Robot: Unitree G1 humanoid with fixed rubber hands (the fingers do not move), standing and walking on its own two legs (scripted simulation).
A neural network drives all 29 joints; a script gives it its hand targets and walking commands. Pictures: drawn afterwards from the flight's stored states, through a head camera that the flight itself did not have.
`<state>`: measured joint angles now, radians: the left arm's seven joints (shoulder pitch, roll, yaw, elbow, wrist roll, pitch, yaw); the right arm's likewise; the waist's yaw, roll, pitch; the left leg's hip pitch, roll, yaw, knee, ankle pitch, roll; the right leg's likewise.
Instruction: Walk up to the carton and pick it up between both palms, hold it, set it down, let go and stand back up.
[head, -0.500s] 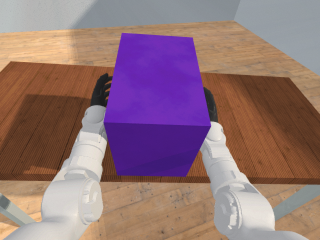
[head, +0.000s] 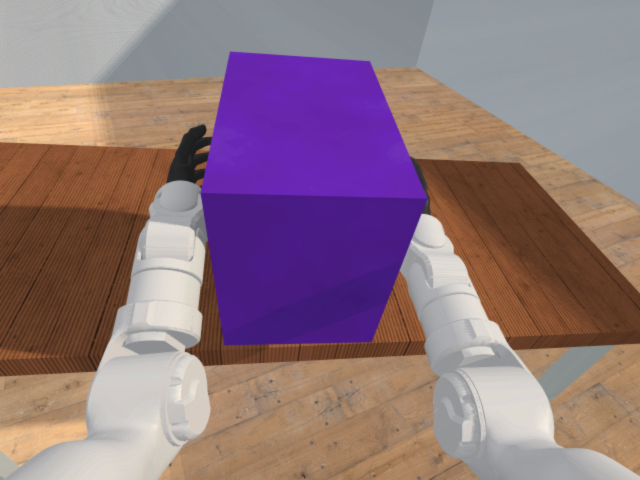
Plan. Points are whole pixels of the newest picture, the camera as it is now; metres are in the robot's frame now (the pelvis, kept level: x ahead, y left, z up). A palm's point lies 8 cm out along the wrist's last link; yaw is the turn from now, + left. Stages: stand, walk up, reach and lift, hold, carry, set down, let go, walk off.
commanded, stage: reach and lift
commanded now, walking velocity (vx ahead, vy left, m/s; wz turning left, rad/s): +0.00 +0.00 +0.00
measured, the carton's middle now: (300, 196) +0.43 +0.01 +0.16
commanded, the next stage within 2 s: hold in 1.68 s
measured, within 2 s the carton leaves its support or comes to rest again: neither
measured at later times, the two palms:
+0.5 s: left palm (200, 165) +0.40 +0.14 +0.22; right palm (438, 196) +0.38 -0.15 +0.21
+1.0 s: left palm (196, 156) +0.40 +0.14 +0.23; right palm (439, 177) +0.39 -0.15 +0.23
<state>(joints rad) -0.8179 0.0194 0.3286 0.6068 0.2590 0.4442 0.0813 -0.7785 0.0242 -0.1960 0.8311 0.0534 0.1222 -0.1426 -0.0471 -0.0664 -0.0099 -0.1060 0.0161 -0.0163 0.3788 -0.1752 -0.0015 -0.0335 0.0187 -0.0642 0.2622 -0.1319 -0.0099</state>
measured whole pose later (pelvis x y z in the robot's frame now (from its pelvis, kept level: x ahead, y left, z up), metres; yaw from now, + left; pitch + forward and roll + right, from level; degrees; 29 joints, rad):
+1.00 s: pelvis +0.02 +0.00 +0.00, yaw +0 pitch -5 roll -2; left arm -0.78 0.02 0.30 0.33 0.17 0.75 0.12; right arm -0.85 -0.09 -0.02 0.60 0.32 0.48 -0.24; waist -0.11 0.02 -0.07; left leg -0.13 0.02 -0.02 0.43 -0.23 0.00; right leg -0.04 0.02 -0.07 0.29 -0.17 0.00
